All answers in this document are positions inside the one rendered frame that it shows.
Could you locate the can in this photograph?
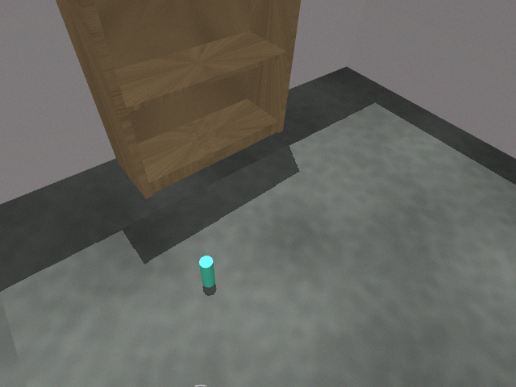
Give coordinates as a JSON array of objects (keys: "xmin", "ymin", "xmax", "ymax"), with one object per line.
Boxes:
[{"xmin": 199, "ymin": 256, "xmax": 215, "ymax": 288}]

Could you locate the bookshelf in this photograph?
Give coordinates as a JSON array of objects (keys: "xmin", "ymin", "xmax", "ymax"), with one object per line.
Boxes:
[{"xmin": 56, "ymin": 0, "xmax": 301, "ymax": 199}]

